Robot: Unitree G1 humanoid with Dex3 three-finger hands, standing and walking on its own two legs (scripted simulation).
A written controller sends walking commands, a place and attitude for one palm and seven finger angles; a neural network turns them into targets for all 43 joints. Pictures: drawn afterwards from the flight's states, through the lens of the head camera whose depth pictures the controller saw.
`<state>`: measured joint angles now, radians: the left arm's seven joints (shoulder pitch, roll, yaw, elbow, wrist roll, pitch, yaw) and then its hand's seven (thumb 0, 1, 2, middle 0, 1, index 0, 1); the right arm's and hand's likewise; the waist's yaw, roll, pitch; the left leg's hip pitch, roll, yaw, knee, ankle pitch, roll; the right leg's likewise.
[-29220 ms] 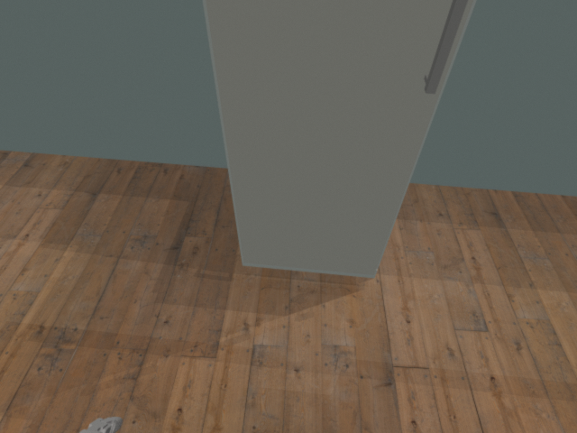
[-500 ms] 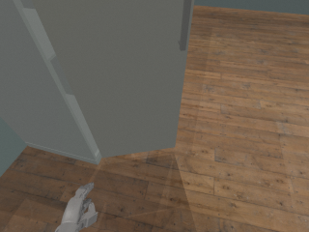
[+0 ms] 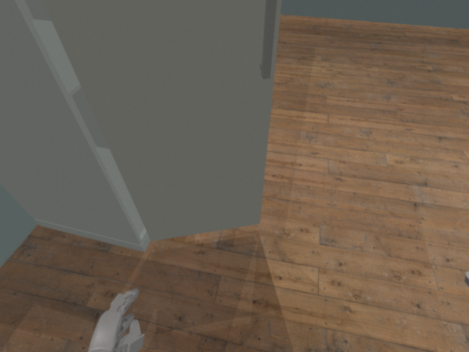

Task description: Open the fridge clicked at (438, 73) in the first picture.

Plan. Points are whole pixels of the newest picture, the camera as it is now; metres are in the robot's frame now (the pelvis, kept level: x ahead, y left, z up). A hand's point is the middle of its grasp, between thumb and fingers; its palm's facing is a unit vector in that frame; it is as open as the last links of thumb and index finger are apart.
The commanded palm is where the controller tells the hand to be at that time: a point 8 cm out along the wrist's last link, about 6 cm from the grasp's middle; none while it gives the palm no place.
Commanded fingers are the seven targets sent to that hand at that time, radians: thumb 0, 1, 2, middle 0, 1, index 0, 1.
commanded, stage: stop stepping back and stand still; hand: right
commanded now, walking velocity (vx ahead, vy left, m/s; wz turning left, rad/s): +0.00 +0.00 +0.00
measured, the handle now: (267, 23) +0.76 -0.04 +0.23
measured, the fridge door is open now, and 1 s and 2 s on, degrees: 65 65 65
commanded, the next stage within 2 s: let the arm hang, fingers relaxed in 0.04 s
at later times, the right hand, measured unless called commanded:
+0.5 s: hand out of the picture +0.00 -0.17 -0.19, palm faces +0.01 +0.99 -0.16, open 7.0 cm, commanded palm none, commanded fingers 0.00 -0.90 -0.90 0.20 0.30 0.20 0.30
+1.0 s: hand out of the picture +0.02 -0.18 -0.17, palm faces +0.01 +0.97 -0.23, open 7.3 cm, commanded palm none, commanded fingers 0.00 -0.90 -0.90 0.20 0.30 0.20 0.30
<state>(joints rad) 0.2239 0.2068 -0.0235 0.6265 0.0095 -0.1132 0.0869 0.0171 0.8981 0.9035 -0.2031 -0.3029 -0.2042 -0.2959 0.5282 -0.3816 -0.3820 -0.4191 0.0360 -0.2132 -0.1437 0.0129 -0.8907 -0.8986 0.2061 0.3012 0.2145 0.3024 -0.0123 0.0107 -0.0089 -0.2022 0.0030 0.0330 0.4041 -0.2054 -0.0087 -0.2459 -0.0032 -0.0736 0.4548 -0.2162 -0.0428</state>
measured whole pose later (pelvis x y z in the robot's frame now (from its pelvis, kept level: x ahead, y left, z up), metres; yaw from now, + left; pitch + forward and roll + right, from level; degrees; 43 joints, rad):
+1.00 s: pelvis -0.01 +0.01 +0.00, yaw +0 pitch +0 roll +0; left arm 0.25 0.17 0.01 1.10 0.03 0.01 0.03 0.01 0.91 0.90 -0.20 -0.30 -0.20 -0.30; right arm 0.21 -0.18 -0.01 1.11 -0.02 0.00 -0.03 0.00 -0.91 -0.90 0.19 0.30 0.20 0.30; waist 0.01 -0.02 0.01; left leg -0.22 0.01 0.04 0.44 -0.21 0.00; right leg -0.25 0.00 -0.07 0.45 -0.19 -0.04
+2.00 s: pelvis +0.01 +0.01 +0.00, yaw +0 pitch -1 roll +0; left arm 0.25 0.14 0.00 1.14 0.02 0.00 0.04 0.01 0.91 0.90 -0.20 -0.30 -0.20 -0.30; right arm 0.25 -0.15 0.00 1.15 -0.01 -0.01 -0.03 0.00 -0.91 -0.90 0.19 0.30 0.20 0.30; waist 0.01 0.01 0.03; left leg -0.16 0.00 0.04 0.39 -0.22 0.01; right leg -0.19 0.00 -0.07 0.40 -0.21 -0.03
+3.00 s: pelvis +0.02 +0.01 +0.00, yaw +0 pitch -1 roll +0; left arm 0.25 0.14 0.00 1.14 0.02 0.00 0.04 0.01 0.90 0.90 -0.20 -0.30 -0.20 -0.30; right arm 0.25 -0.15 0.00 1.16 -0.01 -0.01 -0.03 0.00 -0.91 -0.90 0.19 0.30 0.20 0.30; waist 0.01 0.01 0.04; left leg -0.14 0.01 0.03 0.38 -0.22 0.00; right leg -0.17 0.01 -0.07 0.38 -0.21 -0.03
